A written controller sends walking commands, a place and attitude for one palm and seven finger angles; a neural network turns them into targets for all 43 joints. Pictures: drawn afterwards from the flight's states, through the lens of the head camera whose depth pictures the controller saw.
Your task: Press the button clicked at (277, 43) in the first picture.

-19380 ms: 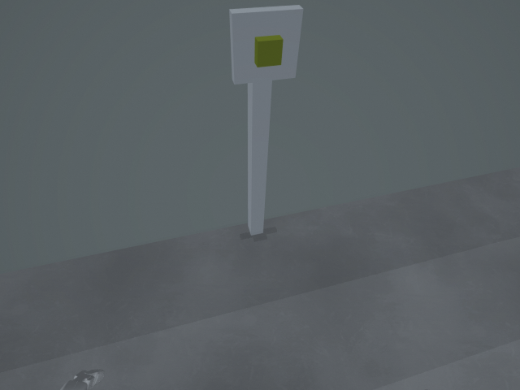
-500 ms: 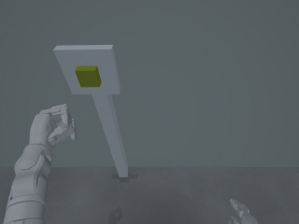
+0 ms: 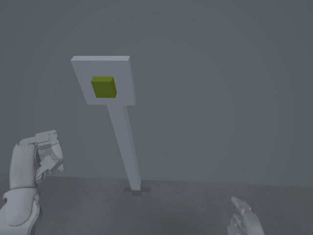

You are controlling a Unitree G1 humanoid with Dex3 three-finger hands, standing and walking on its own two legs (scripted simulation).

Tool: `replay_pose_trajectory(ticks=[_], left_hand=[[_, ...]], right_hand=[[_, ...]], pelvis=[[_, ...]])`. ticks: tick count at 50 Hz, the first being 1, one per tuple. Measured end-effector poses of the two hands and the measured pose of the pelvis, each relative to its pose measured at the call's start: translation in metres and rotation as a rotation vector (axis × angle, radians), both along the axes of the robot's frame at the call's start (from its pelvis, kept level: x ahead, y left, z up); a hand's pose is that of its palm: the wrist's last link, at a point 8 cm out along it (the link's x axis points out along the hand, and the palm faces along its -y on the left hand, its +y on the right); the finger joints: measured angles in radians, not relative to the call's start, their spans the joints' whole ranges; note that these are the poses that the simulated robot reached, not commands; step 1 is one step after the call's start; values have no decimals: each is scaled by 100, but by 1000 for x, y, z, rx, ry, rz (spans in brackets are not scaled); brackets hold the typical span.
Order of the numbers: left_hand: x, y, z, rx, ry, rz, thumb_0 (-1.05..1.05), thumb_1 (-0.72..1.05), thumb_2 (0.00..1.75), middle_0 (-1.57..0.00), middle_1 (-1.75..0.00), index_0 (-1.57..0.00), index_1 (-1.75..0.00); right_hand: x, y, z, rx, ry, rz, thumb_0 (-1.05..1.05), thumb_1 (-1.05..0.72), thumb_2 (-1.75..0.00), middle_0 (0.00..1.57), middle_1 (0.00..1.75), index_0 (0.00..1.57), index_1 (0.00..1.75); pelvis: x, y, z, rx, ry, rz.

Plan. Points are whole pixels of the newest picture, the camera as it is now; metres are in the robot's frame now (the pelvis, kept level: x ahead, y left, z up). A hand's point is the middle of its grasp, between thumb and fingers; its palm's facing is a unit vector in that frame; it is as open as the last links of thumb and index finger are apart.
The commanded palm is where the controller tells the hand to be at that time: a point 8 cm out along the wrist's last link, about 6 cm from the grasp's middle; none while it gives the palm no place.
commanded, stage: draw the hand back to the body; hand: left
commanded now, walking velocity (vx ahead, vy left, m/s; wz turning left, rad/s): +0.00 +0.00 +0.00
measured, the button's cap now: (104, 86) +0.52 +0.24 +0.11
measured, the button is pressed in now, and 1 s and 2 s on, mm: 0 0 0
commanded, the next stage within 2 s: step back with the hand held close in 0.52 s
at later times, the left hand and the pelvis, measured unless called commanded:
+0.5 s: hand (41, 175) +0.18 +0.25 +0.15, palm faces +0.42 -0.82 -0.38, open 3.1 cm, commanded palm +0.12 +0.28 +0.17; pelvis +0.00 +0.00 +0.00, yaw +0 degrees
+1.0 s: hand (38, 180) +0.17 +0.25 +0.15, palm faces +0.27 -0.82 -0.50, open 3.1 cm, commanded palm +0.10 +0.30 +0.17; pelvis -0.03 +0.02 +0.00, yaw -2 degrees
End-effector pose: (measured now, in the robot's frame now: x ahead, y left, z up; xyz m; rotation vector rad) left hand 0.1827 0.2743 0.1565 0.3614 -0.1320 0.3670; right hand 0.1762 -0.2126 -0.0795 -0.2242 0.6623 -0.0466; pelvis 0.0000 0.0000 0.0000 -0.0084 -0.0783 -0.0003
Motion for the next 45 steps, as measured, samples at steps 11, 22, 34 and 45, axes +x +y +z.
replay_pose_trajectory(ticks=[11, 22, 34, 45], left_hand=[[-31, 4, 10, 72, 20, 16, 1, 89, 90, -131, -150, -130, -150], [-48, 9, 15, 81, -5, 55, 1, 89, 90, -131, -150, -130, -150], [-50, 7, 19, 89, -35, 36, 1, 89, 90, -131, -150, -130, -150], [-37, 11, 7, 146, 52, -64, 1, 89, 90, -131, -150, -130, -150]], right_hand=[[7, 3, 2, 2, -8, -4, 1, -91, -90, 20, 30, 20, 30], [11, 7, 7, -9, -40, 16, 1, -91, -90, 20, 30, 20, 30], [-6, 6, 6, -3, -31, -1, 1, -91, -90, 20, 30, 20, 30], [-41, -15, 2, -43, 68, -122, 1, -91, -90, 20, 30, 20, 30]], pelvis=[[8, 4, -1, -4, -2, -6], [3, 5, -1, -6, -10, 3], [-5, 4, -2, -8, -16, -4], [-23, 16, -2, -7, 80, -30]])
